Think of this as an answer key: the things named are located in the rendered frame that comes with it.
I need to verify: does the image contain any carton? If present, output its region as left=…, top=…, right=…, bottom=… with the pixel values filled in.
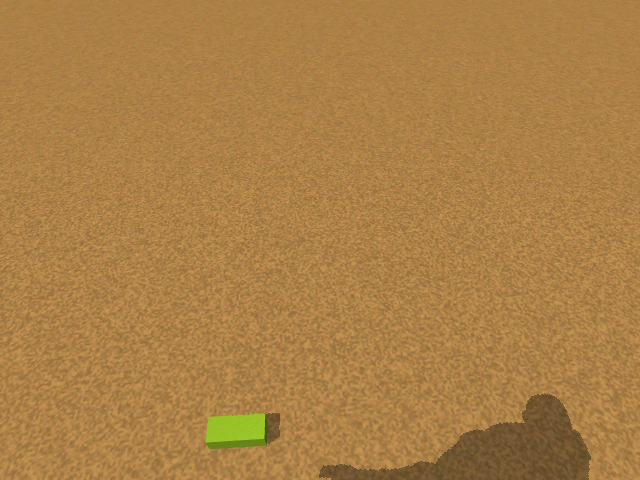
left=205, top=413, right=267, bottom=449

